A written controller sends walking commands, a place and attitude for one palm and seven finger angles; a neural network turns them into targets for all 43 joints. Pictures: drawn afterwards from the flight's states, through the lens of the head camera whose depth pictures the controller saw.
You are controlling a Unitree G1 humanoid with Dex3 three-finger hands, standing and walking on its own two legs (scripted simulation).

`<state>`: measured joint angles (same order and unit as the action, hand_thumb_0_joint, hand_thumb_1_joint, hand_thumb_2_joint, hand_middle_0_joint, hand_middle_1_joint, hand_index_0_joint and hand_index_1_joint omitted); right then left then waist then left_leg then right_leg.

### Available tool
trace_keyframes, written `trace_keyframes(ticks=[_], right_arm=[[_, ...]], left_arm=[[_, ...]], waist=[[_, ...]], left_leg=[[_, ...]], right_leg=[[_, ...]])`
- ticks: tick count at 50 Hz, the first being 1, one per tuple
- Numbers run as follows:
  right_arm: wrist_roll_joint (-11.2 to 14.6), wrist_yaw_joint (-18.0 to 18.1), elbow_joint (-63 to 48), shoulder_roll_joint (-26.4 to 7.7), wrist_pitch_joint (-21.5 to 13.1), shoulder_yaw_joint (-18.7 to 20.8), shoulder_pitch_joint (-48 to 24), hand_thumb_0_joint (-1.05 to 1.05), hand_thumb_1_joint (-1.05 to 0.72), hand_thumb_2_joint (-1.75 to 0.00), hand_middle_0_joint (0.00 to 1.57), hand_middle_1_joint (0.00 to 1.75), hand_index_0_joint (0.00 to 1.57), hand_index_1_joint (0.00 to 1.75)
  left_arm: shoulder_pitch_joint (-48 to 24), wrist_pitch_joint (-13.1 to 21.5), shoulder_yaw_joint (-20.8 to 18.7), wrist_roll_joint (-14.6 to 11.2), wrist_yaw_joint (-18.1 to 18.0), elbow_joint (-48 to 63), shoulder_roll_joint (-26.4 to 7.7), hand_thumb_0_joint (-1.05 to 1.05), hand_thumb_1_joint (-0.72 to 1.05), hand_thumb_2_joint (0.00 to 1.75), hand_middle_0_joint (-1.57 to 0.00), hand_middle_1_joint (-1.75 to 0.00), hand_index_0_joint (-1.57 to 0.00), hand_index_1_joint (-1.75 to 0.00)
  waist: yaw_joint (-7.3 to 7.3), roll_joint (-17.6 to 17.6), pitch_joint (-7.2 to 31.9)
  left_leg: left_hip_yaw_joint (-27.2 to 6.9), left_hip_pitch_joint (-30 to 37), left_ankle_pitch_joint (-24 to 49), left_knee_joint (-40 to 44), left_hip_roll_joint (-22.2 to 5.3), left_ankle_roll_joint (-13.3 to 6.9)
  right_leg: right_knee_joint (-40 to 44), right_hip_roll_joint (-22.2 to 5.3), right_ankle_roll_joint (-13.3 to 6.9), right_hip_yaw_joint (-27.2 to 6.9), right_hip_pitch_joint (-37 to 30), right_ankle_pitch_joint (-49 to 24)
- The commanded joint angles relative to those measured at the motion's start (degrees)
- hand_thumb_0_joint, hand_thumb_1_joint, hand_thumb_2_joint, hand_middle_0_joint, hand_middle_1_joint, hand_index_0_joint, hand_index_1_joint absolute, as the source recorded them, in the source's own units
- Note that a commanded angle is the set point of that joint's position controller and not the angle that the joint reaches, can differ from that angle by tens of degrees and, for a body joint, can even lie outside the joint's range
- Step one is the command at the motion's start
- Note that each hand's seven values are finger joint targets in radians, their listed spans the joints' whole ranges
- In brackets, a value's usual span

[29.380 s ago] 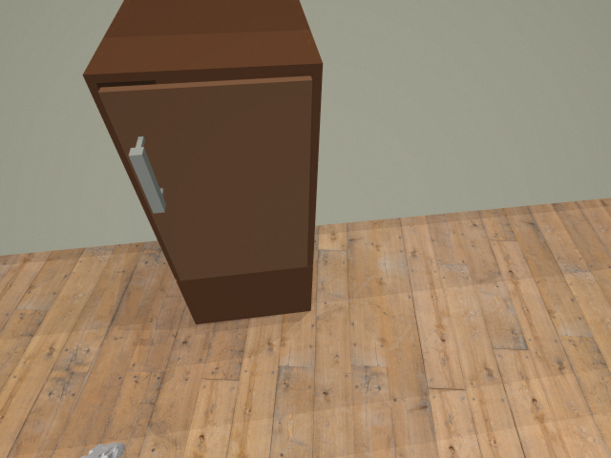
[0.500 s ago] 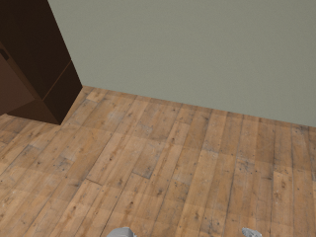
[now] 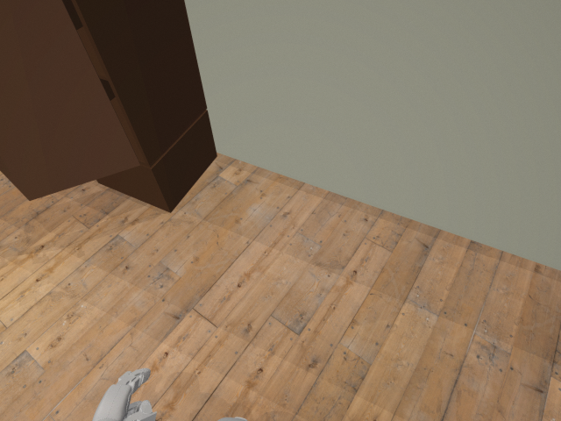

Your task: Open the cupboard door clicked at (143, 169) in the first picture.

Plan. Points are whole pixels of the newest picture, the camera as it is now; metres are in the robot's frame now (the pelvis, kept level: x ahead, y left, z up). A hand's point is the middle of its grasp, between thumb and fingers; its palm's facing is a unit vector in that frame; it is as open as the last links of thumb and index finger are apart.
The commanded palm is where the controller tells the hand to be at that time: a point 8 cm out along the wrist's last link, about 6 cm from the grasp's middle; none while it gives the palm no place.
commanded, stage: turn to face it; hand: left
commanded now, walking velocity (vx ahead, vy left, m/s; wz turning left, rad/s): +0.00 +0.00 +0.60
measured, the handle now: out of the picture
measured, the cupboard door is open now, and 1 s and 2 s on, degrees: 52 52 52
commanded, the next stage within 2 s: take the last steps up to it in 0.72 s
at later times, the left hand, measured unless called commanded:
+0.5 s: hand out of the picture +0.00 +0.25 -0.17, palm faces +0.32 -0.92 -0.25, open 7.4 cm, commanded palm none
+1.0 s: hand out of the picture -0.02 +0.17 -0.15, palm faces +0.49 -0.85 -0.21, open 7.3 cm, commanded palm none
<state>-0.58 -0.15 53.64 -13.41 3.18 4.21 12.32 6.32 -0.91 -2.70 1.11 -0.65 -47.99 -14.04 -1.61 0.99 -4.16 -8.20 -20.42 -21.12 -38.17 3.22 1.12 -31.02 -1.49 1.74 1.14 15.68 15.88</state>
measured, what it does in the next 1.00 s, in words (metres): steps on the spot, turning left: left foot, then right foot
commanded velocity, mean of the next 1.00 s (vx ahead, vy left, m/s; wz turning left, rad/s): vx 0.06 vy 0.03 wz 0.36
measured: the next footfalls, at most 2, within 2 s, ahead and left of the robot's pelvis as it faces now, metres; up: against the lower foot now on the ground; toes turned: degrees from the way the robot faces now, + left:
left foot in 0.32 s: +0.03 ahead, +0.13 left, +0.00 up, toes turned +17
right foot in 0.72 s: +0.10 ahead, -0.11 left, +0.00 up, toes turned +18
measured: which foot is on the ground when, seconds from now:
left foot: up 0.00-0.30, down 0.32-0.72, up 0.74-1.00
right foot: down 0.00-0.32, up 0.34-0.70, down 0.72-1.00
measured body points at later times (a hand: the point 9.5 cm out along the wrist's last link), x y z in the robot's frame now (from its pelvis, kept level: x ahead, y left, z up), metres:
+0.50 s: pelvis +0.01 +0.02 +0.01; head +0.05 +0.06 +0.45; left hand -0.02 +0.29 -0.15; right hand +0.19 -0.19 -0.12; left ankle -0.01 +0.12 -0.73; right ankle +0.01 -0.13 -0.66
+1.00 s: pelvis +0.04 -0.01 +0.01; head +0.07 +0.01 +0.46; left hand -0.04 +0.21 -0.13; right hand +0.21 -0.21 -0.14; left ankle -0.03 +0.10 -0.68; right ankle +0.06 -0.12 -0.73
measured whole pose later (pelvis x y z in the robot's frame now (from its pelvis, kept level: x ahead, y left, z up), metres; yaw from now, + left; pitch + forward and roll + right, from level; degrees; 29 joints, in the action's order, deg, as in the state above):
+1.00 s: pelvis +0.04 -0.01 +0.01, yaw +27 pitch +0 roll +1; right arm -0.9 -1.3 57.7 -12.6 3.5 3.7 10.2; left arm 15.7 1.3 -2.1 1.8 -0.4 -55.0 -10.1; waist 1.1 -1.3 -4.2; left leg 2.0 -22.4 -24.8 -50.6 -0.7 3.1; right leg -25.0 -4.7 -0.1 8.3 8.4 16.6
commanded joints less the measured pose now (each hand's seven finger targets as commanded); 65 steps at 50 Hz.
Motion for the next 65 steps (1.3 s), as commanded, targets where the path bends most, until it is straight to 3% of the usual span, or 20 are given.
trace_keyframes(ticks=[1,5,11,14,15,16,17,22,33,34,36,37,42,51,55,56,57,58,61,65], right_arm=[[-0.22,-0.4,-5.95,-7.07,-0.63,2.4,-2.37,0.0,-0.9,-0.9,0.2,0.3,0.2,0.3],[-0.18,-1.42,-5.12,-5.12,0.12,1.44,-4.44,0.0,-0.9,-0.9,0.2,0.3,0.2,0.3],[0.17,-1.8,-6.26,-3.15,-0.95,0.22,-8.12,0.0,-0.9,-0.9,0.2,0.3,0.2,0.3],[-0.07,-1.44,-5.11,-5.17,-1.53,0.5,-3.36,0.0,-0.9,-0.9,0.2,0.3,0.2,0.3],[-0.33,-1.19,-4.2,-8.93,-2.04,1.45,0.95,0.0,-0.9,-0.9,0.2,0.3,0.2,0.3],[-0.74,-0.85,-3.96,-15.15,-2.28,3.09,4.95,0.0,-0.9,-0.9,0.2,0.3,0.2,0.3],[-0.62,-0.04,-2.63,-17.21,-1.85,3.37,7.9,0.0,-0.9,-0.9,0.2,0.3,0.2,0.3],[-0.95,1.46,-5.01,-10.4,-2.58,0.79,-2.46,0.0,-0.9,-0.9,0.2,0.3,0.2,0.3],[-0.54,1.05,-3.84,-9.72,-1.92,0.79,-4.18,0.0,-0.9,-0.9,0.2,0.3,0.2,0.3],[-0.15,0.88,-4.01,-8.25,-1.94,0.69,-4.58,0.0,-0.9,-0.9,0.2,0.3,0.2,0.3],[0.34,0.3,-5.78,-3.91,-1.6,0.01,-4.99,0.0,-0.9,-0.9,0.2,0.3,0.2,0.3],[0.06,0.13,-5.51,-5.13,-1.04,0.5,-5.29,0.0,-0.9,-0.9,0.2,0.3,0.2,0.3],[-0.14,-0.41,-1.44,-3.04,-0.65,0.23,-3.56,0.0,-0.9,-0.9,0.2,0.3,0.2,0.3],[-0.26,-1.99,-3.15,-1.65,-2.58,-0.55,-10.75,0.0,-0.9,-0.9,0.2,0.3,0.2,0.3],[-0.35,-1.62,-0.16,-2.34,-3.78,-0.85,-1.19,0.0,-0.9,-0.9,0.2,0.3,0.2,0.3],[-0.43,-1.08,1.3,-5.83,-4.14,0.07,4.21,0.0,-0.9,-0.9,0.2,0.3,0.2,0.3],[-1.34,-0.39,2.77,-11.99,-4.41,1.7,11.46,0.0,-0.9,-0.9,0.2,0.3,0.2,0.3],[-1.19,0.53,3.96,-13.62,-4.04,1.69,16.45,0.0,-0.9,-0.9,0.2,0.3,0.2,0.3],[-0.96,1.26,1.53,-7.69,-4.97,-0.36,7.75,0.0,-0.9,-0.9,0.2,0.3,0.2,0.3],[-0.63,1.5,2.5,-5.4,-6.78,-1.4,7.79,0.0,-0.9,-0.9,0.2,0.3,0.2,0.3]], left_arm=[[3.74,1.18,-2.54,0.17,-1.81,2.63,-9.92,0.0,0.9,0.9,-0.2,-0.3,-0.2,-0.3],[2.94,1.21,-1.73,-0.09,-1.26,3.05,-7.62,0.0,0.9,0.9,-0.2,-0.3,-0.2,-0.3],[8.87,1.16,-3.09,0.6,-1.04,0.55,-10.98,0.0,0.9,0.9,-0.2,-0.3,-0.2,-0.3],[7.71,0.92,-3.32,-0.22,-0.54,0.44,-11.2,0.0,0.9,0.9,-0.2,-0.3,-0.2,-0.3],[6.92,0.75,-3.01,-0.6,-0.33,1.18,-9.67,0.0,0.9,0.9,-0.2,-0.3,-0.2,-0.3],[5.73,0.44,-1.74,-0.9,0.04,3.22,-5.28,0.0,0.9,0.9,-0.2,-0.3,-0.2,-0.3],[1.64,-0.35,-1.28,-0.56,-0.37,4.46,-5.06,0.0,0.9,0.9,-0.2,-0.3,-0.2,-0.3],[3.63,-1.24,-1.84,-0.04,0.2,0.29,-5.17,0.0,0.9,0.9,-0.2,-0.3,-0.2,-0.3],[8.91,-0.14,-1.28,-0.57,-0.02,-2.17,-3.83,0.0,0.9,0.9,-0.2,-0.3,-0.2,-0.3],[11.1,0.38,-1.68,-0.45,-0.32,-2.69,-5.24,0.0,0.9,0.9,-0.2,-0.3,-0.2,-0.3],[11.65,1.25,-3.01,0.64,-0.81,-2.25,-13.01,0.0,0.9,0.9,-0.2,-0.3,-0.2,-0.3],[10.61,1.25,-2.51,0.45,-0.89,-1.76,-12.4,0.0,0.9,0.9,-0.2,-0.3,-0.2,-0.3],[7.88,2.08,-1.51,0.07,-1.03,-1.78,-6.25,0.0,0.9,0.9,-0.2,-0.3,-0.2,-0.3],[15.74,3.43,-3.36,0.81,-0.08,-7.33,-8.96,0.0,0.9,0.9,-0.2,-0.3,-0.2,-0.3],[10.75,3.1,-3.62,0.28,0.56,-7.55,-9.48,0.0,0.9,0.9,-0.2,-0.3,-0.2,-0.3],[9.54,2.86,-3.18,0.07,0.99,-6.9,-7.41,0.0,0.9,0.9,-0.2,-0.3,-0.2,-0.3],[8.24,2.5,-2.35,-0.46,1.48,-5.06,-3.42,0.0,0.9,0.9,-0.2,-0.3,-0.2,-0.3],[2.66,2.48,-1.44,0.07,1.16,-2.54,-2.82,0.0,0.9,0.9,-0.2,-0.3,-0.2,-0.3],[2.66,2.36,-1.56,0.49,1.61,-4.37,-2.8,0.0,0.9,0.9,-0.2,-0.3,-0.2,-0.3],[6.48,1.81,-0.82,0.45,1.95,-6.72,-1.23,0.0,0.9,0.9,-0.2,-0.3,-0.2,-0.3]], waist=[[1.63,-12.19,5.08],[1.16,-14.97,3.01],[4.15,-12.92,6.61],[0.9,-11.29,8.07],[-1.74,-3.16,11.13],[-3.76,14.57,12.57],[-5.04,12.5,12.83],[0.36,9.52,5.67],[3.08,7.02,7.0],[4.22,2.98,7.42],[4.75,-18.2,5.27],[4.65,-13.65,4.44],[2.29,-11.91,3.94],[6.66,-11.05,1.57],[1.0,-8.67,3.18],[-1.72,-0.41,4.94],[-4.8,17.82,7.29],[-6.56,16.31,6.02],[-1.38,7.7,1.63],[1.45,4.02,0.9]], left_leg=[[3.1,-12.59,-10.01,-30.19,-3.17,1.21],[8.71,-11.75,-4.59,-25.72,-4.67,3.18],[14.02,-3.98,-4.92,-4.36,-3.38,2.37],[14.4,7.72,7.12,9.13,-2.27,0.91],[8.42,18.12,18.5,13.13,-7.66,-1.3],[-13.46,25.52,37.58,14.99,-23.82,-9.52],[-16.5,22.48,45.61,15.39,-28.04,-15.21],[-5.19,10.58,29.51,18.2,-17.74,-10.55],[-4.8,4.18,23.43,13.94,-13.44,-8.06],[-3.47,0.39,17.66,10.36,-10.98,-5.81],[7.45,-8.77,-11.25,-10.56,0.16,0.38],[4.86,-7.63,-13.74,-19.24,-1.93,-0.16],[7.26,-9.65,-3.93,-23.44,-3.62,1.62],[11.45,-8.75,-4.78,-4.47,-5.44,1.21],[16.1,11.97,5.73,12.02,-2.08,-0.04],[11.17,22.34,3.52,15.38,-5.01,-1.86],[-10.83,29.34,-0.79,20.8,-20.04,-8.37],[-17.19,26.87,2.36,24.98,-25.35,-13.88],[-10.62,15.67,0.63,26.33,-21.0,-13.43],[-0.55,16.35,20.4,26.65,-16.36,-12.12]], right_leg=[[14.48,-23.17,-11.03,-14.27,-7.38,-14.35],[11.09,-16.22,-8.06,-0.69,-9.07,-27.34],[4.59,-18.58,-7.72,1.43,-14.46,-34.38],[-3.12,-16.82,-3.5,5.18,-8.35,-31.02],[-11.72,-14.78,-0.55,7.78,-0.35,-21.6],[-24.8,-6.12,3.92,9.12,15.52,15.56],[-31.68,-5.21,3.04,1.96,17.32,23.69],[-33.54,-4.77,2.42,-1.23,14.97,9.8],[-0.59,0.4,1.54,2.75,-5.51,-0.48],[6.82,-1.79,1.03,0.4,-11.16,-4.47],[17.1,-23.54,-9.02,-21.35,-10.42,-9.69],[17.25,-25.13,-12.31,-19.83,-4.87,-8.57],[12.28,-15.03,-8.94,-5.21,-10.44,-26.31],[16.09,-21.55,-10.17,-7.6,-15.17,-5.92],[8.67,-16.64,-5.42,0.93,-2.66,-2.55],[-1.58,-12.92,-2.81,4.36,5.79,0.69],[-19.53,-4.21,0.74,10.91,18.57,15.75],[-31.18,-2.74,-0.19,5.29,24.49,20.77],[-37.82,-6.97,-1.44,0.16,23.79,10.19],[-32.21,-6.17,-0.66,1.51,20.48,1.77]])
